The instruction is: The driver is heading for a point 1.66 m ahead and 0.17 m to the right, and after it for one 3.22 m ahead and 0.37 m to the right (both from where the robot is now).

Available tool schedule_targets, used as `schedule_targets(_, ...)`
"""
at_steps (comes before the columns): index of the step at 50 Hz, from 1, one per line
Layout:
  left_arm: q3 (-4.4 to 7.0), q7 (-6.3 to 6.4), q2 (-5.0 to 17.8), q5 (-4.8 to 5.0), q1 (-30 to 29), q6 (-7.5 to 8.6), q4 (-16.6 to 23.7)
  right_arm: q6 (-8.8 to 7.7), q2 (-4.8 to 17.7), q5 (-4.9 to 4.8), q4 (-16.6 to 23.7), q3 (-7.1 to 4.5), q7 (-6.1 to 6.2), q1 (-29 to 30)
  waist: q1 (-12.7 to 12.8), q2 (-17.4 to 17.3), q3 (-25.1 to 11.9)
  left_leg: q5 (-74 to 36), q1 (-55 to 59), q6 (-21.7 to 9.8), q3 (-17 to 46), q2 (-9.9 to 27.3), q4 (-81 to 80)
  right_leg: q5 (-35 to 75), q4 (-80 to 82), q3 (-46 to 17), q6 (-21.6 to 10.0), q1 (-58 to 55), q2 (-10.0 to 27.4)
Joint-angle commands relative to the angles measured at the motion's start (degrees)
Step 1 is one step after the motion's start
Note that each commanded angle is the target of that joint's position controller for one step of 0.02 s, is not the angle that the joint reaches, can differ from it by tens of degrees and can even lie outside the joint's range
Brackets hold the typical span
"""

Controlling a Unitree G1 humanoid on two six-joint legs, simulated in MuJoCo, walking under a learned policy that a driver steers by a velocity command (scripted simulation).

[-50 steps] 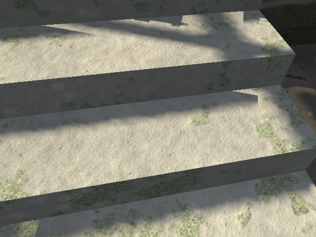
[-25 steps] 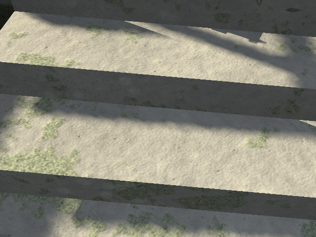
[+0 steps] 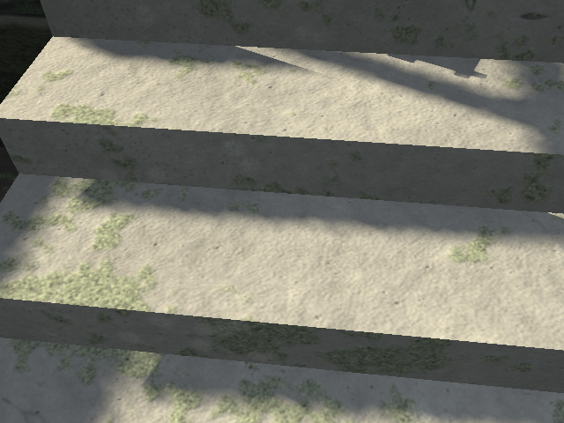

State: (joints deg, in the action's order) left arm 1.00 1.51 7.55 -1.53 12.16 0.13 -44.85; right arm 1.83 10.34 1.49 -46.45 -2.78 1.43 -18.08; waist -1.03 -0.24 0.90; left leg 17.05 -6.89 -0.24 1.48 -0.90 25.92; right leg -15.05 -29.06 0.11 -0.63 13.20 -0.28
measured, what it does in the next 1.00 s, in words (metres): climbs: left foot 0.17 m higher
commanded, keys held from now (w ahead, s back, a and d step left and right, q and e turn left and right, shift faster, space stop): w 1.00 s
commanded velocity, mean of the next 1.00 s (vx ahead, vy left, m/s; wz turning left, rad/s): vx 0.44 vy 0.00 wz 0.01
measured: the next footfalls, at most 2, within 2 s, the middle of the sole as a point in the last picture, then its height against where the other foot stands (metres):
left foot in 0.98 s outside the picture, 0.17 m higher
right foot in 1.62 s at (293, 282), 0.17 m higher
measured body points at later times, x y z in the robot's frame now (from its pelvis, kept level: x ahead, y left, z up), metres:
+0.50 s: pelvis +0.05 +0.01 +0.00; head +0.06 +0.00 +0.45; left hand +0.14 +0.25 -0.13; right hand +0.13 -0.23 -0.14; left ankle -0.05 +0.11 -0.74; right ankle +0.03 -0.09 -0.72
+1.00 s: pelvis +0.20 +0.09 +0.03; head +0.24 +0.08 +0.47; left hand +0.14 +0.32 -0.12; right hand +0.45 -0.08 -0.04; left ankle +0.32 +0.17 -0.57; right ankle +0.07 -0.09 -0.71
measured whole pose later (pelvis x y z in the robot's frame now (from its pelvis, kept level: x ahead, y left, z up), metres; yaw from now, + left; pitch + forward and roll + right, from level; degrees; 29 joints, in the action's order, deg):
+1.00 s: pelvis +0.20 +0.09 +0.03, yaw +1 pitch +4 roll +2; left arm 1.2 0.1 10.7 0.7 25.3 3.7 -58.9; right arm 0.2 5.6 1.4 -30.7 2.7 -0.2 0.6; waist 1.0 0.9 1.1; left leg 28.6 -53.8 -7.5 -9.3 2.3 77.3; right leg -8.9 -15.7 5.3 -1.6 0.4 9.0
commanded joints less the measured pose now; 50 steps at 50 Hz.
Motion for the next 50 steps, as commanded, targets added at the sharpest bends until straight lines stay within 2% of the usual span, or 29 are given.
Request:
schedule_targets(1, 1.72, -0.15, 5.2, 0.31, -1.4, 0.92, 3.3, -3.14, 5.3, 0.37, 2.4, -0.54, -0.23, 1.1, 1.1, -5.7, 2.6, 6.0, -6.6, -4.7, 8.1, 6.0, -10.0, -2.1, 3.3, -1.1, -2.2, -2.2, 0.5)
schedule_targets(3, 1.98, -0.4, 5.4, -0.3, 0.2, 1.3, 2.7, -3.34, 5.9, 0.05, 2.6, -0.58, 0.14, 2.0, 1.4, -8.8, 4.2, 12.2, -8.7, -5.9, 9.9, 6.5, -12.3, -3.8, -0.9, 1.1, -2.7, -1.5, -0.9)
schedule_targets(6, 1.77, -0.87, 4.3, -0.69, 2.4, 2.22, 2.3, -3.64, 6.2, -0.62, 3.1, -0.63, 0.01, 2.9, 2.3, -8.4, 6.3, 9.0, -9.9, -7.6, 10.2, 7.5, -12.3, -4.9, -2.1, 2.1, -4.0, 0.3, -1.4)
schedule_targets(11, 3.24, -0.37, 8.0, 0.18, 5.5, 3.34, 0.7, -5.33, 4.3, -0.85, 3.5, -0.33, 0.15, 3.4, 1.9, 3.3, 2.3, -19.0, -4.7, -5.8, 0.9, 2.2, 2.1, 5.1, 4.9, -6.2, -6.1, -3.2, 2.2)
schedule_targets(15, 4.01, 0.04, 9.6, 0.39, 7.6, 2.35, -0.1, -5.4, 2.1, -0.03, 2.8, 0.31, -0.19, 1.7, 1.1, 7.6, -1.6, -7.0, -8.6, -3.7, -3.1, -0.4, 8.7, 16.3, 8.5, -13.8, -9.7, -9.4, 8.5)
schedule_targets(17, 3.72, -0.01, 9.1, 0.15, 3.2, 2.02, 1.0, -5.5, 1.3, 0.26, 2.3, 0.63, -0.31, 1.9, -0.9, 5.8, 1.6, -1.0, -6.4, -4.6, -3.7, -0.2, 1.2, 20.1, 6.5, -11.1, -9.3, -6.3, 8.3)
schedule_targets(19, 3.43, -0.02, 7.6, 0.38, 1.9, 2.48, 1.7, -5.78, 3.9, 0.23, 1.0, -0.25, 0.02, 0.2, -1.5, -1.0, -0.5, -17.0, 1.8, -4.7, -0.5, 2.7, -3.8, 28.3, -2.8, -4.9, -7.7, -3.9, 4.3)
schedule_targets(21, 2.65, -0.02, 4.9, 1.24, 3.4, 3.12, 2.1, -5.19, 8.1, 0.13, -0.7, -1.37, 0.38, -4.8, -2.1, -11.8, -5.4, -39.3, 16.0, -7.8, 8.8, 11.3, -3.1, 7.2, -14.8, 2.9, -4.9, 10.6, -1.0)
schedule_targets(22, 2.4, 0.17, 4.7, 0.61, 2.9, 2.88, 2.1, -4.92, 8.3, 0.24, -1.2, -1.39, 0.03, -5.5, -2.6, -12.4, -2.8, -41.3, 15.6, -11.2, 13.7, 16.6, -5.6, -8.6, -17.8, 5.7, -4.2, 15.8, -1.8)
schedule_targets(24, 2.14, 0.03, 4.3, 0.23, 1.9, 2.36, 2.6, -4.46, 7.9, 0.63, -0.3, -0.62, -0.21, 1.1, 0.9, -7.4, 3.1, -44.5, 5.8, -12.8, 9.3, 15.9, -6.5, -16.2, -13.4, 6.4, -4.7, 10.9, -0.8)
schedule_targets(26, 3.3, 0.0, 5.6, -0.47, 11.9, 2.91, -0.4, -4.46, 7.7, -1.91, 0.9, -0.49, 0.13, 9.1, 9.6, -5.6, 0.5, -61.3, -1.4, -10.3, 1.6, 9.2, 6.9, 1.7, 2.6, 4.9, -6.6, -4.9, -2.0)
schedule_targets(27, 4.23, 0.16, 8.1, -0.8, 21.4, 3.1, -3.4, -4.98, 7.7, -3.03, 2.3, -0.84, 0.21, 13.1, 14.0, -2.9, -2.6, -48.8, -11.1, -7.8, -0.3, 5.9, 18.5, 7.2, 9.6, -2.8, -7.7, -16.8, 1.7)
schedule_targets(28, 5.53, 0.61, 14.2, -0.6, 29.1, 2.8, -5.5, -5.57, 3.0, -2.75, 4.7, 0.18, -0.08, 17.3, 16.3, 9.4, -5.4, -13.4, -23.7, -4.3, -4.9, -1.5, 38.4, 16.8, 17.0, -17.9, -10.2, -25.4, 14.2)
schedule_targets(29, 5.63, 0.45, 17.5, -0.33, 25.2, 2.2, -6.0, -4.81, 1.2, -1.26, 4.2, 0.29, -0.65, 8.5, 8.8, 13.3, -5.3, 7.3, -30.2, -3.9, -0.4, -3.9, 52.4, 8.0, 19.1, -33.9, -18.2, -19.3, 21.9)
schedule_targets(30, 5.39, -0.03, 15.1, -0.37, 19.2, 1.72, -5.1, -4.38, 1.2, 0.38, 3.8, 0.25, -1.17, 8.0, 6.7, 10.3, 1.9, 7.2, -36.8, -4.0, 1.2, -0.1, 63.1, -16.6, 20.8, -31.1, -20.9, -12.7, 22.5)
schedule_targets(31, 4.29, -0.6, 11.7, -0.26, 14.2, 1.66, -4.7, -4.48, 2.1, 0.86, 5.5, 0.04, -1.49, 11.1, 4.9, 8.2, 6.7, 8.0, -45.6, -4.5, 0.6, 0.9, 71.8, -28.0, 22.5, -27.5, -19.3, -9.6, 20.6)
schedule_targets(33, 2.17, -0.99, 7.0, -0.59, 14.0, 2.66, -6.4, -4.26, -0.2, 1.31, 8.4, 0.99, -1.87, 13.5, 2.1, 4.1, 9.4, 9.1, -57.5, -4.9, -0.2, 3.0, 83.2, -25.6, 22.1, -20.9, -15.4, -6.3, 17.2)
schedule_targets(34, 2.24, -1.02, 7.2, -1.07, 17.2, 3.33, -9.1, -3.67, -3.8, 1.09, 9.7, 2.09, -1.22, 15.1, 2.6, 5.4, 6.8, 11.4, -63.1, -5.6, -1.8, 2.0, 98.7, -23.2, 22.1, -19.0, -15.8, -6.9, 18.1)
schedule_targets(35, 2.14, -1.03, 8.2, -0.98, 17.9, 4.0, -10.4, -3.38, -4.9, 0.82, 12.5, 2.93, -0.41, 16.7, 1.3, 3.4, 5.8, 12.2, -67.7, -6.3, 0.3, 2.9, 102.9, -23.1, 21.6, -16.8, -14.0, -6.9, 18.5)
schedule_targets(37, 1.82, -1.05, 10.0, -0.87, 15.3, 5.1, -11.6, -3.19, -4.7, 0.01, 16.8, 3.93, 0.21, 20.3, -0.9, 1.5, 6.9, 11.4, -69.5, -6.2, 0.9, 3.5, 101.2, -22.6, 23.9, -11.4, -11.1, -0.8, 18.0)
schedule_targets(39, 1.37, -1.4, 11.1, -0.27, 14.6, 5.82, -12.9, -2.76, -4.3, -0.91, 20.1, 4.36, 0.95, 23.5, -1.1, 3.3, 8.2, 12.9, -73.6, -5.7, 0.7, 3.5, 101.7, -22.4, 26.6, -8.0, -10.4, 1.0, 18.5)
schedule_targets(41, 0.53, -0.83, 10.0, 1.16, 14.8, 5.18, -14.9, -2.22, -3.9, -0.46, 24.0, 5.17, 0.64, 26.6, -1.9, 1.7, 9.3, 10.5, -70.3, -4.9, -2.6, 7.1, 86.0, -20.6, 30.3, -3.1, -9.0, 4.4, 15.3)
schedule_targets(43, 0.66, 0.28, 11.1, 1.57, 16.2, 4.65, -14.9, -0.99, -3.0, 0.56, 24.8, 5.47, -0.63, 24.9, 0.1, 3.0, 4.5, 6.0, -58.3, -4.2, -8.9, 8.4, 73.2, -8.2, 36.8, -0.8, -12.6, 3.2, 13.1)
schedule_targets(44, 0.94, 1.15, 11.8, 2.61, 16.8, 4.47, -15.2, -0.55, -5.4, 0.32, 25.3, 6.22, -0.99, 25.3, 0.8, 5.8, 2.1, 8.2, -49.2, -5.7, -8.3, 9.4, 65.8, 1.4, 39.9, 0.6, -12.9, 1.5, 14.1)
schedule_targets(45, 0.61, 0.76, 10.9, 2.76, 13.4, 4.12, -13.1, -0.54, -5.0, -0.79, 23.2, 6.15, -1.53, 21.9, 0.4, 2.6, 0.4, 8.6, -36.2, -6.6, -13.1, 7.4, 54.1, 11.7, 39.2, 4.8, -13.3, 4.5, 11.5)
schedule_targets(47, 1.91, 0.29, 16.6, 2.09, 15.1, 4.63, -11.5, -0.71, -2.0, -0.52, 18.8, 3.78, -1.49, 12.7, -3.6, 6.8, -11.6, 14.8, -24.2, -7.7, -15.9, -0.2, 51.3, 70.8, 20.3, 6.8, -12.9, -9.4, 15.1)
schedule_targets(48, 2.95, -0.33, 19.1, 1.64, 14.3, 4.35, -10.7, -1.17, -0.5, -0.73, 16.3, 3.13, -1.45, 4.0, -6.8, 12.1, -18.7, 16.9, -19.4, -8.8, -12.6, -3.4, 45.6, 88.3, 6.5, 6.0, -11.6, -17.3, 17.1)
schedule_targets(49, 3.71, -1.55, 20.1, 1.99, 12.1, 4.6, -9.7, -2.02, 2.9, 0.18, 14.5, 1.89, -1.55, -2.9, -10.7, 13.4, -23.6, 15.3, -11.7, -10.1, -4.2, -2.5, 37.3, 87.2, -8.5, 5.2, -9.7, -16.8, 16.3)
schedule_targets(50, 3.05, -3.52, 14.4, 3.51, 11.3, 5.21, -5.6, -2.32, 10.1, 0.58, 11.0, -0.39, -0.93, -8.0, -10.8, -4.7, -23.1, 33.6, -5.3, -12.8, 25.5, 9.7, 15.4, 61.0, -28.9, 3.3, -5.8, 2.7, 7.6)
Keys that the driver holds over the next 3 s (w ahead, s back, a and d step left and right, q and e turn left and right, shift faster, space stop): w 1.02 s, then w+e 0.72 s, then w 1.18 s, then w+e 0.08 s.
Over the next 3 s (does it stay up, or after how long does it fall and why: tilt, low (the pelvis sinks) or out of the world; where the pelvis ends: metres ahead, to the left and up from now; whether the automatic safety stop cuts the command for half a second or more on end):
stays up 1.32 0.11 0.58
